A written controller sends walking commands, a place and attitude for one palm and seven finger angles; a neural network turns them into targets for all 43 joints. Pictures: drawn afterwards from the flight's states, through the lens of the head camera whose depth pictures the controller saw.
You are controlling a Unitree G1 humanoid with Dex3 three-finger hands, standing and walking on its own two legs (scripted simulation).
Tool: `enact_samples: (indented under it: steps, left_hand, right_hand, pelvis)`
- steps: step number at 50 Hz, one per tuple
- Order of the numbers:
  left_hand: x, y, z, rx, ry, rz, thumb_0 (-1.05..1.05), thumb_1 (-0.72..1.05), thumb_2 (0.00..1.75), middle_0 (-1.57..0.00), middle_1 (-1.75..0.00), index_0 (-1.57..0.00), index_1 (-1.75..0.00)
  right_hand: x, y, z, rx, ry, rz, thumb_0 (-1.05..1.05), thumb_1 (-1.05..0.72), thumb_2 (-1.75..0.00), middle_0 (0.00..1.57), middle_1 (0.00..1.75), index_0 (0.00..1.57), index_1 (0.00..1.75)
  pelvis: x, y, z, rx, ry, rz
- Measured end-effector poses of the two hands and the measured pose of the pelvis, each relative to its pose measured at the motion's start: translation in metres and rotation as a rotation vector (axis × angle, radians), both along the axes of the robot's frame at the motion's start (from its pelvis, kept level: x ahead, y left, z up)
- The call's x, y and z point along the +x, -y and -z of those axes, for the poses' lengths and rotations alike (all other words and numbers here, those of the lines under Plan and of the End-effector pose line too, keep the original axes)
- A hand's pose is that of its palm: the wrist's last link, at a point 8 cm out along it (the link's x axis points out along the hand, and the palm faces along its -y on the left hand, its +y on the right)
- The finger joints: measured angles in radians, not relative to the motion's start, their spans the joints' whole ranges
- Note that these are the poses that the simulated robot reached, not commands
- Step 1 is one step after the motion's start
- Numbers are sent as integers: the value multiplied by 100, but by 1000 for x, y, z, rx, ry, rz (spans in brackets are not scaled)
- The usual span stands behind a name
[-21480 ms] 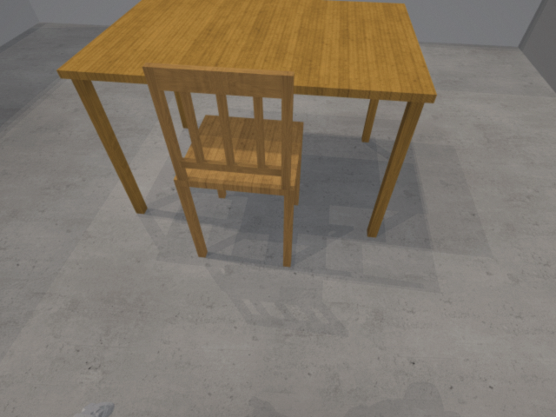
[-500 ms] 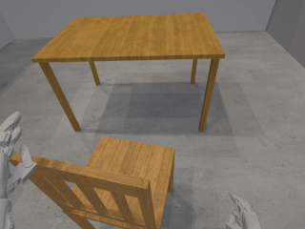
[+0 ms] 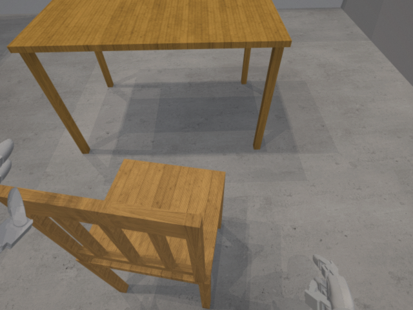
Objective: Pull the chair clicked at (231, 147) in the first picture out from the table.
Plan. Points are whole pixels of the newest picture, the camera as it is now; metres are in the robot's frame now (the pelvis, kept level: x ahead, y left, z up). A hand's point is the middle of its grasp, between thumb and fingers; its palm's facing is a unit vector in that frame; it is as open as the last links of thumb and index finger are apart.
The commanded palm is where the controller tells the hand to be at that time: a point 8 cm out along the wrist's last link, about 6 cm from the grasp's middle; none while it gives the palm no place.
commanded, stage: step back with the hand held close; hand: left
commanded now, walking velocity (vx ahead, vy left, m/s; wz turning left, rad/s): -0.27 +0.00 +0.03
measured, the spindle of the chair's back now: (122, 242) +0.27 +0.22 -0.10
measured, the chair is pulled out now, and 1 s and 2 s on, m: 0.64 0.64 0.64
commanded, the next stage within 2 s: stop stepping back and stand still in 1.28 s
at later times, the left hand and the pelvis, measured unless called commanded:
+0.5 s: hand out of the picture +0.15 +0.27 +0.16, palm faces +0.48 -0.71 -0.52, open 7.4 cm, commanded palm +0.08 +0.30 +0.18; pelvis -0.05 +0.00 -0.01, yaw +2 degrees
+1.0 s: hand (4, 278) +0.13 +0.24 +0.17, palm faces +0.43 -0.75 -0.51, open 7.4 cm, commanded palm +0.06 +0.28 +0.18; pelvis -0.08 -0.02 -0.01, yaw +1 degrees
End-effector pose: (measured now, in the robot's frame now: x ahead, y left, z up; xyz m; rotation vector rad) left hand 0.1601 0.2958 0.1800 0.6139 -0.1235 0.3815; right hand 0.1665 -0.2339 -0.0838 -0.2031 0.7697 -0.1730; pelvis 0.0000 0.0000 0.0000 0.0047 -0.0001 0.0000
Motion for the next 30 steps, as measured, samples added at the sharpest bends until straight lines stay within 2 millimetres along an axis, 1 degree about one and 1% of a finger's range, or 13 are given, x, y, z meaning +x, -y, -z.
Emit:
enact_samples:
  steps: [5, 12, 16, 21, 25, 30]
  left_hand:
    - [-19, -2, -2, -3, 43, -23, 1, 88, 90, -21, -31, -21, -31]
    - [-41, -2, 2, -25, 81, -34, 1, 88, 90, -21, -30, -21, -31]
    - [-47, -5, 3, -23, 98, -27, 1, 88, 90, -21, -31, -21, -31]
    - [-52, -10, -1, 25, 118, -18, 1, 88, 90, -21, -31, -21, -31]
    - [-56, -10, -3, 60, 138, -24, 1, 88, 90, -21, -31, -21, -31]
    - [-61, 0, -3, 47, 163, -21, 1, 88, 90, -21, -30, -21, -31]
  right_hand:
    - [-12, -5, 0, 1, 14, -20, 1, -90, -90, 20, 30, 20, 30]
    - [-31, -5, -2, -15, 29, -41, 1, -90, -90, 20, 30, 20, 30]
    - [-44, -4, -2, -40, 21, -43, 1, -90, -90, 20, 30, 20, 30]
    - [-56, -3, -1, -46, 26, -35, 1, -90, -90, 20, 30, 20, 30]
    - [-59, -2, 5, -36, 34, -43, 1, -90, -90, 20, 30, 20, 30]
    - [-59, 1, 11, -29, 22, -66, 1, -90, -90, 20, 30, 20, 30]
  pelvis:
    - [-15, 1, 2, -3, 1, -4]
    - [-33, 1, 5, -15, -4, -6]
    - [-41, -2, 6, -24, -8, -10]
    - [-48, -2, 9, -18, -3, -21]
    - [-51, 2, 14, -14, 5, -27]
    - [-55, 7, 17, -16, -5, -31]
